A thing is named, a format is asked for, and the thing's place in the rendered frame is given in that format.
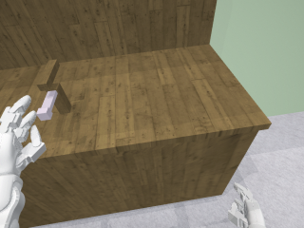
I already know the left robot hand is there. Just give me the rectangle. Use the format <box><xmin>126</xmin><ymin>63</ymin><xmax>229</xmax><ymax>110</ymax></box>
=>
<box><xmin>0</xmin><ymin>95</ymin><xmax>47</xmax><ymax>177</ymax></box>

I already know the left robot forearm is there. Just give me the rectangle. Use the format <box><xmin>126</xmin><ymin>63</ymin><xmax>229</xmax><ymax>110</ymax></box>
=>
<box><xmin>0</xmin><ymin>174</ymin><xmax>26</xmax><ymax>228</ymax></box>

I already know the right robot hand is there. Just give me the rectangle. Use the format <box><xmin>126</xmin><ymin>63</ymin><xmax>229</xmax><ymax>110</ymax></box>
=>
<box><xmin>228</xmin><ymin>182</ymin><xmax>266</xmax><ymax>228</ymax></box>

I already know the counter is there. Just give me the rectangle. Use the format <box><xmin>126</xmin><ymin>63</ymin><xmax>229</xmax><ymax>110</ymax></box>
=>
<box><xmin>0</xmin><ymin>0</ymin><xmax>272</xmax><ymax>228</ymax></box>

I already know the tap lever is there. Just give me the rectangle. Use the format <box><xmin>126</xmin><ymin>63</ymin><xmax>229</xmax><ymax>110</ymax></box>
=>
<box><xmin>36</xmin><ymin>90</ymin><xmax>58</xmax><ymax>121</ymax></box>

